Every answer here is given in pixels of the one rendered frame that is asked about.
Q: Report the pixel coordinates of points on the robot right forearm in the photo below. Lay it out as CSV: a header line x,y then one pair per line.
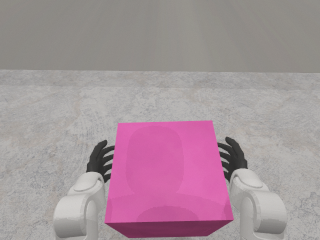
x,y
263,215

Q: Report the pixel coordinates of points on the carton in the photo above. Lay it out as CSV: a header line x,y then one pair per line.
x,y
167,180

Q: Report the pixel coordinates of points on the robot left forearm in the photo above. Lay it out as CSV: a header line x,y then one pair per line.
x,y
76,215

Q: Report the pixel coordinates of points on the robot right hand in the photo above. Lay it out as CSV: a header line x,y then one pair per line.
x,y
235,157

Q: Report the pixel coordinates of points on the robot left hand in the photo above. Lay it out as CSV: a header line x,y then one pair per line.
x,y
97,160

